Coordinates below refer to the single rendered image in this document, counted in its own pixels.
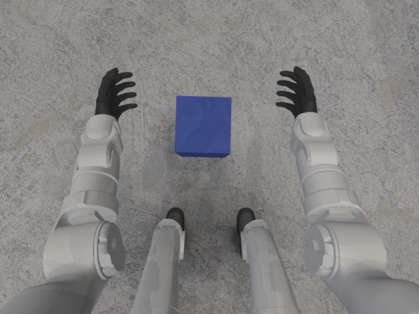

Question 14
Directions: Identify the right robot forearm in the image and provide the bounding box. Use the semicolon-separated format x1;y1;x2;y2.
290;112;387;262

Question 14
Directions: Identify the right robot hand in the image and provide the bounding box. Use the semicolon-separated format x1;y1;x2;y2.
276;66;318;119

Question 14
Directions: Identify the robot left thigh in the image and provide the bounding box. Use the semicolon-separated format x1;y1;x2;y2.
130;225;185;314

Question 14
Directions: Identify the robot left upper arm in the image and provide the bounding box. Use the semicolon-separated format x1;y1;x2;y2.
0;220;126;314

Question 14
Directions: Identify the robot right thigh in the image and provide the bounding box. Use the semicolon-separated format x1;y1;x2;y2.
241;226;302;314

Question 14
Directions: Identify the robot right upper arm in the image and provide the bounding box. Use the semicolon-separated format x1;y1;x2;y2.
303;220;419;314

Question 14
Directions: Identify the left robot forearm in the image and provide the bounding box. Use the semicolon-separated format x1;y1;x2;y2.
43;114;124;277

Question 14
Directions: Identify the left robot hand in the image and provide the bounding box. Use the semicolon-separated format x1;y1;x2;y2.
95;68;137;121

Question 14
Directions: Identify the carton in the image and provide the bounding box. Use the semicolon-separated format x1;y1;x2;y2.
175;96;232;158

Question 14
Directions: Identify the robot thigh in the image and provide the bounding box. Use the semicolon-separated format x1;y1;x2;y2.
130;225;185;314
241;226;302;314

